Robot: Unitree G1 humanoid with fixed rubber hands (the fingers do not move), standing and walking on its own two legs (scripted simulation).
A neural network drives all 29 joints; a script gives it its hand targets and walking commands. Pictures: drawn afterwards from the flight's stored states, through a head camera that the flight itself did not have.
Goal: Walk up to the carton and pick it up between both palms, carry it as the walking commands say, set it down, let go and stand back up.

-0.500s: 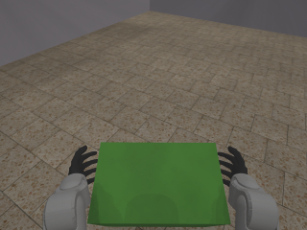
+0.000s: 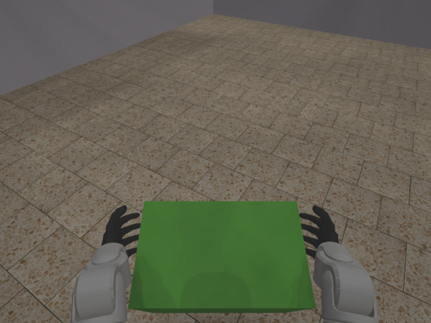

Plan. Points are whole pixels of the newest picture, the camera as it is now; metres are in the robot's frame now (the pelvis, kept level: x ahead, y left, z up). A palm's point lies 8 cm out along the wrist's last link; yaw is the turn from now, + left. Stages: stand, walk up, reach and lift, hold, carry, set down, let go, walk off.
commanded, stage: carry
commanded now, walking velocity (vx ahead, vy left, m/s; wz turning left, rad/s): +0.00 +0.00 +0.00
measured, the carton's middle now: (219, 261) +0.29 +0.00 -0.04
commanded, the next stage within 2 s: none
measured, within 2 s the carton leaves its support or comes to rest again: neither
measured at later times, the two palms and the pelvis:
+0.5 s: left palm (117, 246) +0.27 +0.18 +0.06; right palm (320, 244) +0.27 -0.18 +0.06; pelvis +0.01 +0.00 +0.00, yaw +0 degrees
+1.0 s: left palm (115, 247) +0.27 +0.19 +0.05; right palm (318, 245) +0.27 -0.17 +0.05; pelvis +0.01 +0.00 +0.00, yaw +1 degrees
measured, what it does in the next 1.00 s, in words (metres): stands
